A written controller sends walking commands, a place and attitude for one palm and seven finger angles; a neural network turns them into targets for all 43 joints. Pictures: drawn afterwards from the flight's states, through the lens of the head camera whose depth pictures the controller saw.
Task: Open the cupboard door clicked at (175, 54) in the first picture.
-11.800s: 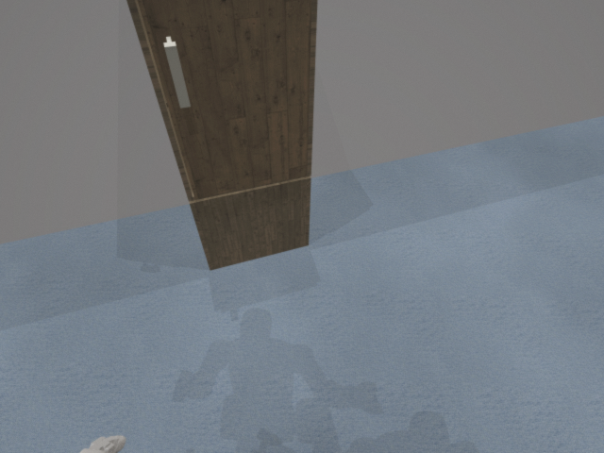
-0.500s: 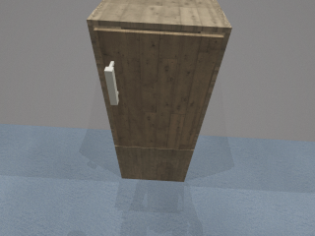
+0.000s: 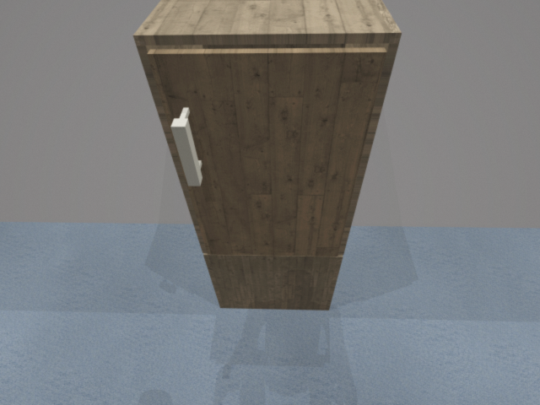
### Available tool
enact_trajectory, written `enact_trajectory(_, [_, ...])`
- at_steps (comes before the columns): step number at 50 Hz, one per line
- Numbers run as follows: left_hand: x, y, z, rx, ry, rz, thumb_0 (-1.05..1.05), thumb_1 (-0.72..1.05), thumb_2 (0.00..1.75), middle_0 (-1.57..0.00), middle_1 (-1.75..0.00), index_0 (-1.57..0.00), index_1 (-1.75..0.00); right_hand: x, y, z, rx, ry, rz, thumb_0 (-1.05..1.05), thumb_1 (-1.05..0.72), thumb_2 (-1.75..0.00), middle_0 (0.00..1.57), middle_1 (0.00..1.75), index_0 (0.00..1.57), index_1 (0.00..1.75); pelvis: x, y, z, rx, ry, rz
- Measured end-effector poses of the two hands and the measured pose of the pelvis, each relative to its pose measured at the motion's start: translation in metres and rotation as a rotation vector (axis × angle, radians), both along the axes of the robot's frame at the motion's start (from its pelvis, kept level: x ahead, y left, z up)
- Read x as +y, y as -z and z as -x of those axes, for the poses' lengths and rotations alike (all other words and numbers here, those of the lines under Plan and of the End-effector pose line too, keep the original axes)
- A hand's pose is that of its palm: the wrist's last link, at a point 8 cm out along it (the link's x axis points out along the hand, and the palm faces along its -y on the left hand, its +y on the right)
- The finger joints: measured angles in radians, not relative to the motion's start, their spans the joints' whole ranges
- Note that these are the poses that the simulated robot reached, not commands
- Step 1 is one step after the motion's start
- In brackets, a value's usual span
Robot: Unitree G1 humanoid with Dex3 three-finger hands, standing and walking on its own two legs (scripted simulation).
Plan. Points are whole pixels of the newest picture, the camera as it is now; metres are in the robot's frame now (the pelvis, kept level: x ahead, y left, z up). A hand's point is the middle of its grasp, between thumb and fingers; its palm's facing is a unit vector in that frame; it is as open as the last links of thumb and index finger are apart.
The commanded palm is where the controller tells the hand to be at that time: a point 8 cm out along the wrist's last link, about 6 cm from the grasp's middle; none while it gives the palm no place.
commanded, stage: look again from close up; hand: left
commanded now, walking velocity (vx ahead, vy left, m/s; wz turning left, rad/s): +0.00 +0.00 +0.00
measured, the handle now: (190, 147) +0.55 +0.18 +0.08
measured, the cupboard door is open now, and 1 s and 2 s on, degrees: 0 0 0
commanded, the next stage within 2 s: raise the hand with hooked fingers in 0.24 s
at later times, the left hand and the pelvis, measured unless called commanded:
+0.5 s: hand (147, 377) +0.17 +0.19 -0.03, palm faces +0.26 -0.95 -0.17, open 7.5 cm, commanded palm +0.11 +0.23 -0.05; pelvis +0.00 +0.00 +0.00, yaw +2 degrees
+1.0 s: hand (142, 375) +0.16 +0.18 +0.01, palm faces -0.05 -1.00 -0.08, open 10.1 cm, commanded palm +0.14 +0.25 +0.01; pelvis -0.06 -0.03 -0.07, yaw +3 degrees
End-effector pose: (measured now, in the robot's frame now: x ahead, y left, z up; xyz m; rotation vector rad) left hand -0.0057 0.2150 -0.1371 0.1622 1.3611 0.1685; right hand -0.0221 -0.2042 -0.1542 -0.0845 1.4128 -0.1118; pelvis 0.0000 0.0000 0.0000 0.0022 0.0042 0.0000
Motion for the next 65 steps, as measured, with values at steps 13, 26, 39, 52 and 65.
enact_trajectory(13, [0.007, 0.003, -0.032, -0.036, 0.033, 0.005, 0.01, 0.91, 0.9, -0.2, -0.3, -0.2, -0.29, -0.024, -0.015, -0.047, -0.089, -0.012, 0.078, 0.01, -0.92, -0.9, 0.2, 0.3, 0.2, 0.3, -0.002, -0.003, -0.011, -0.004, 0.019, -0.009])
enact_trajectory(26, [0.019, -0.14, -0.161, -0.972, -0.03, -0.085, 0.02, 0.87, 0.87, -0.2, -0.34, -0.2, -0.33, -0.039, -0.043, -0.128, -0.591, -0.056, 0.116, 0.01, -0.91, -0.9, 0.2, 0.3, 0.2, 0.3, -0.005, 0.005, 0.005, 0.033, -0.036, -0.028])
enact_trajectory(39, [0.015, -0.091, -0.107, -1.196, 0.078, 0.134, 0.01, 0.58, 0.76, -0.23, -0.51, -0.23, -0.5, -0.077, -0.059, -0.187, -0.868, -0.187, 0.196, 0.01, -0.91, -0.9, 0.2, 0.3, 0.2, 0.3, -0.036, 0.059, 0.047, 0.164, -0.038, 0.006])
enact_trajectory(52, [0.022, -0.145, -0.17, -1.323, 0.303, 0.181, 0.01, 0.28, 0.64, -0.24, -0.7, -0.24, -0.69, -0.048, -0.018, -0.131, -0.731, -0.142, 0.129, 0.01, -0.91, -0.9, 0.2, 0.3, 0.2, 0.3, -0.032, 0.06, 0.058, 0.144, -0.05, 0.049])
enact_trajectory(65, [0.075, -0.17, -0.18, -1.357, 0.157, 0.057, 0.01, -0.02, 0.51, -0.26, -0.89, -0.26, -0.89, -0.05, -0.032, -0.105, -0.615, -0.12, 0.186, 0.01, -0.91, -0.9, 0.21, 0.3, 0.2, 0.3, -0.003, 0.04, 0.039, 0.154, -0.026, 0.039])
